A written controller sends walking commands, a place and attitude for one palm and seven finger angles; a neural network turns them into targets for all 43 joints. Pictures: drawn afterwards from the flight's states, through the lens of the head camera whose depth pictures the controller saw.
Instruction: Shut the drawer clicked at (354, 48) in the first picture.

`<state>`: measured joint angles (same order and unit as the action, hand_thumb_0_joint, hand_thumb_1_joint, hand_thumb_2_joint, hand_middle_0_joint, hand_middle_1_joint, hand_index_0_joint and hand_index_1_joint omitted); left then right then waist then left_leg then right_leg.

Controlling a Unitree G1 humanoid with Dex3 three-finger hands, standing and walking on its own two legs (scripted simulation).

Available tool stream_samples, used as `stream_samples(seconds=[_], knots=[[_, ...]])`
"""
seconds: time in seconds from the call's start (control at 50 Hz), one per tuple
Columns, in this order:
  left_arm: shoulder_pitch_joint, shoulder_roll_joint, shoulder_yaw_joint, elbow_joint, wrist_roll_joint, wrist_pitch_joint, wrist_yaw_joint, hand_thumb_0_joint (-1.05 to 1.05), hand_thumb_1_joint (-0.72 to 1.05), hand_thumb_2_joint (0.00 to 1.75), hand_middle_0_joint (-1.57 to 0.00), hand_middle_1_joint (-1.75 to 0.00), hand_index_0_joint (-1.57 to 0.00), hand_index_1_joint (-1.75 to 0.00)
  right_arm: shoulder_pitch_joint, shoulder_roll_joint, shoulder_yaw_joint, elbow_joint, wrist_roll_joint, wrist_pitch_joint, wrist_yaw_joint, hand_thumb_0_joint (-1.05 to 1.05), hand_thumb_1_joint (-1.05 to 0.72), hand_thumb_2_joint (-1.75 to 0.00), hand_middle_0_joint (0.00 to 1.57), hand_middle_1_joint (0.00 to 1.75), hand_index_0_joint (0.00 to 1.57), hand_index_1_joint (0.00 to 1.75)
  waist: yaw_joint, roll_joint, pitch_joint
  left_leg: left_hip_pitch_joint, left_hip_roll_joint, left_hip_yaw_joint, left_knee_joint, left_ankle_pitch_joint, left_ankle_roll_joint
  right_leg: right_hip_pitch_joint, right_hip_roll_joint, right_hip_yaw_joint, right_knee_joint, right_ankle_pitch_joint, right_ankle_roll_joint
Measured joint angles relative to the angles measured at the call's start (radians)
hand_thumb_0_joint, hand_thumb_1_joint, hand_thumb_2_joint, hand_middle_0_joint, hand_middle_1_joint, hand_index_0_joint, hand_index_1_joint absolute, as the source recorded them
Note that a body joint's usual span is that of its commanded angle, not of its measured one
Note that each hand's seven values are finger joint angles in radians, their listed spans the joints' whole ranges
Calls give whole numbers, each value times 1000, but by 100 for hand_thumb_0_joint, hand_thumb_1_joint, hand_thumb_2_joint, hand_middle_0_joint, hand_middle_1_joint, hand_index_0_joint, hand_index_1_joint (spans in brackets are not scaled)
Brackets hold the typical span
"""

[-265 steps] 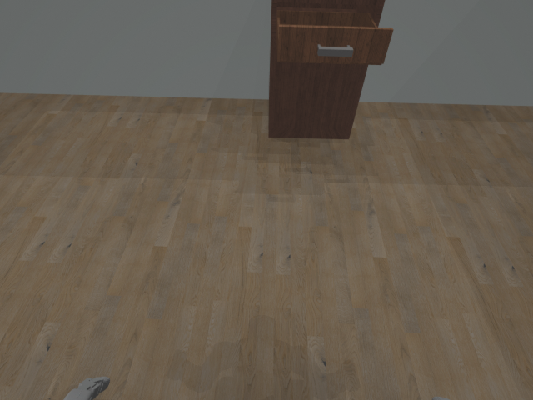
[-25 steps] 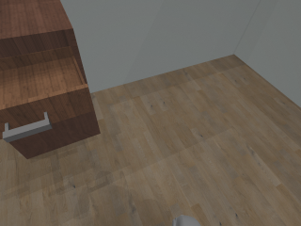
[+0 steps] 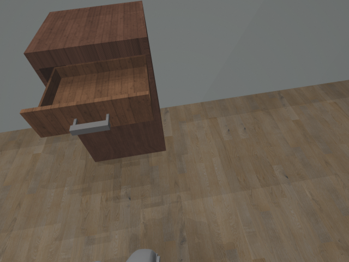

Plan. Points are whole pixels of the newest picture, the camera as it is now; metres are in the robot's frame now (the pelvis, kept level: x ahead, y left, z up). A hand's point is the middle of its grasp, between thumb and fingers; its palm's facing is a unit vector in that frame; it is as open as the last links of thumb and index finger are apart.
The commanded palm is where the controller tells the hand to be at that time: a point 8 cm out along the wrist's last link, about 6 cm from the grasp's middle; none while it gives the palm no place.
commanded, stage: turn to face it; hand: left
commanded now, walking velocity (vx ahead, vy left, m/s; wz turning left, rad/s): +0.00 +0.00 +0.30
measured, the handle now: (91, 123) +0.59 +0.35 -0.09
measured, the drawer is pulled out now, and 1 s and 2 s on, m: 0.28 0.28 0.28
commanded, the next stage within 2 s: take the last steps up to it in 0.16 s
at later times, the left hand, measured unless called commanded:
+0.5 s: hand out of the picture -0.04 +0.26 -0.17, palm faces +0.17 -0.96 -0.21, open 7.4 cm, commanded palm none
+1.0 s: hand out of the picture +0.07 +0.19 -0.15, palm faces +0.22 -0.95 -0.24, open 7.2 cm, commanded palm none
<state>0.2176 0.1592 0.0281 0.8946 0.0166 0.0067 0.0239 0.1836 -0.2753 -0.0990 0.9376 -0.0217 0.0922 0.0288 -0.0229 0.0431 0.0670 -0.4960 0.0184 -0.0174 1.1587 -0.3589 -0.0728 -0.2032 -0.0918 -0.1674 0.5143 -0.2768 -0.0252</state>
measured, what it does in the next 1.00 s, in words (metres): steps on the spot: left foot, then right foot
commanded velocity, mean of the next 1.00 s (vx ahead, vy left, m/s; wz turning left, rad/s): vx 0.23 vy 0.01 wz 0.12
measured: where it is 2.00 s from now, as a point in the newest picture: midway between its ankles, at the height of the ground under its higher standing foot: (167, 250)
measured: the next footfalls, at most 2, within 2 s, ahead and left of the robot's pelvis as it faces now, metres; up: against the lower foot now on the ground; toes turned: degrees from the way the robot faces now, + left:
left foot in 0.24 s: -0.01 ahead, +0.14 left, +0.00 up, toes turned +9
right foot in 0.80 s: +0.12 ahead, -0.07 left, +0.00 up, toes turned +2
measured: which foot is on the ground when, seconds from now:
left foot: up 0.00-0.22, down 0.24-0.80, up 0.82-1.00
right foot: down 0.00-0.24, up 0.26-0.78, down 0.80-1.00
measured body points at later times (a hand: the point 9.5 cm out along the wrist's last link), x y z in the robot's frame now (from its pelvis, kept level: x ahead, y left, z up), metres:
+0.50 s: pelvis -0.03 +0.06 +0.01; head -0.03 +0.08 +0.46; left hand -0.04 +0.31 -0.16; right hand +0.07 -0.17 -0.13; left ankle -0.05 +0.14 -0.74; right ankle -0.02 -0.09 -0.66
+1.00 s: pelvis +0.06 +0.00 +0.01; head +0.06 -0.02 +0.45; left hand +0.06 +0.24 -0.14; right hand +0.06 -0.23 -0.16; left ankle +0.05 +0.15 -0.66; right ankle +0.08 -0.08 -0.74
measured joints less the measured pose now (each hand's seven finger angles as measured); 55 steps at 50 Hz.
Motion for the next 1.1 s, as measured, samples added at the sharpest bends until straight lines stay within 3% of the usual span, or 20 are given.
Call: stream_samples(seconds=[0.16, 0.22, 0.24, 0.28, 0.32, 0.38, 0.44, 0.62, 0.78, 0.8, 0.86, 0.9, 0.96, 1.1], knots=[[52, 25, 8, 39, 14, 0, -4, 1, 90, 90, -20, -30, -20, -30, -56, 25, 28, 12, 12, -3, -7, 1, -91, -90, 20, 30, 20, 30, 50, -47, 25, 160, 17, 48, -325, -94, 8, -32, -36, -51, 21, 7, 15], [70, 49, 19, 64, 10, 8, -4, 1, 90, 90, -20, -30, -20, -30, -74, 40, 43, 3, 16, -25, -10, 1, -91, -90, 20, 30, 20, 30, 61, -63, 27, 248, 5, 78, -518, -13, 23, -59, -49, -70, 62, -3, 35], [78, 58, 23, 72, 5, 13, -4, 1, 90, 90, -20, -30, -20, -30, -76, 44, 47, -1, 16, -36, -10, 1, -91, -90, 20, 30, 20, 30, 60, -68, 24, 277, 2, 83, -587, 47, 44, -74, -55, -75, 93, -15, 45], [76, 83, 30, 94, -1, 37, 0, 1, 91, 90, -20, -30, -20, -30, -81, 68, 56, -1, 12, -50, -13, 1, -91, -90, 20, 30, 20, 30, 69, -101, 30, 275, -16, 90, -576, 39, 92, -120, -53, -13, 211, -148, 70], [76, 95, 34, 114, -1, 55, 3, 1, 91, 90, -20, -30, -20, -30, -74, 85, 70, 2, 6, -56, -20, 1, -91, -90, 20, 30, 20, 30, 73, -106, 22, 290, -17, 90, -593, 30, 113, -162, -25, 46, 341, -218, 78], [71, 96, 35, 134, 3, 56, -9, 1, 91, 90, -19, -30, -20, -30, -49, 101, 81, 13, 4, -65, -32, 0, -91, -89, 20, 30, 20, 30, 66, -91, 0, 321, -17, 79, -657, 61, 122, -209, 0, 93, 496, -175, 82], [66, 91, 31, 141, 8, 41, -21, 1, 91, 90, -19, -30, -19, -30, -9, 114, 83, 28, 8, -84, -38, 0, -91, -89, 20, 30, 20, 30, 56, -82, -19, 355, -28, 72, -728, 101, 131, -230, 4, 117, 557, -105, 85], [21, 56, 20, 143, 10, 24, -33, 1, 91, 90, -19, -30, -19, -30, 154, 110, 68, 101, 4, -113, -46, 0, -92, -89, 20, 30, 20, 30, 7, -73, -54, 427, -59, 68, -837, 141, 134, -222, -4, 122, 410, -59, 85], [-39, 12, 18, 111, 6, -7, -43, 1, 91, 90, -19, -30, -19, -30, 269, 105, 60, 186, -3, -97, -42, 1, -91, -89, 20, 30, 20, 30, -36, -33, -43, 429, -38, 62, -753, 59, 91, -111, 28, 92, 87, -34, 59], [-41, 11, 18, 106, 7, -21, -42, 1, 91, 90, -19, -30, -19, -30, 282, 107, 60, 194, 0, -96, -41, 1, -91, -89, 20, 30, 20, 30, -34, -33, -44, 408, -34, 59, -695, 22, 86, -83, 34, 90, 34, -11, 49], [-39, -11, 13, 104, 3, -53, -30, 1, 91, 90, -19, -30, -20, -30, 273, 107, 56, 216, 3, -76, -31, 1, -91, -89, 20, 30, 20, 30, -28, -6, -26, 274, -8, 38, -370, -94, 102, -64, 58, 54, 56, 26, -13], [-11, -22, 19, 111, -6, -62, -18, 0, 92, 90, -20, -30, -20, -30, 253, 105, 48, 215, 0, -69, -23, 1, -91, -89, 20, 30, 20, 30, -17, -6, -32, 177, 4, 45, -201, -49, 102, -28, 64, 42, 16, 24, -25], [36, -10, 27, 135, -8, -67, -3, -1, 95, 90, -20, -30, -20, -30, 212, 99, 36, 192, -4, -71, -19, 1, -91, -90, 20, 30, 20, 30, -10, -7, -46, 65, 37, 54, -97, 61, 86, 36, 76, 30, -78, 50, -28], [157, -34, 5, 206, -2, -77, -8, 0, 93, 90, -19, -30, -20, -30, 102, 82, 25, 136, -5, -78, -11, 1, -91, -90, 20, 30, 20, 30, 15, 3, -60, -47, 91, 52, -157, 195, 48, 144, 94, 13, -213, 63, -24]])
